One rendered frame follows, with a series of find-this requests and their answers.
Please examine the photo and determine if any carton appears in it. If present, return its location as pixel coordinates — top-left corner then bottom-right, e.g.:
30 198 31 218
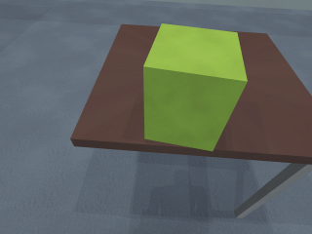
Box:
143 23 248 151

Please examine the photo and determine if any table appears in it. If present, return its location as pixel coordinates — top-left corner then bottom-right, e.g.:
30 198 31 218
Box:
70 24 312 218

